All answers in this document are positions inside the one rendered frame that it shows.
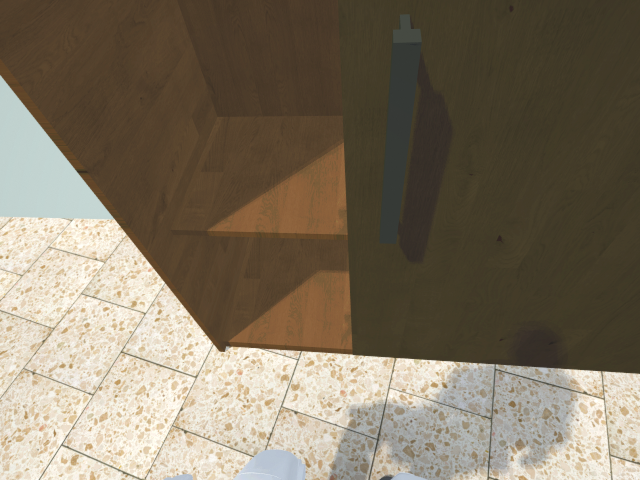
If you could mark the robot left thigh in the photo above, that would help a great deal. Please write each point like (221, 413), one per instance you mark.
(273, 465)

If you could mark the handle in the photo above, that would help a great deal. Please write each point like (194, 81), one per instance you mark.
(405, 57)

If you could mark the wardrobe door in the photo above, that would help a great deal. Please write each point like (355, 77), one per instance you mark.
(519, 232)

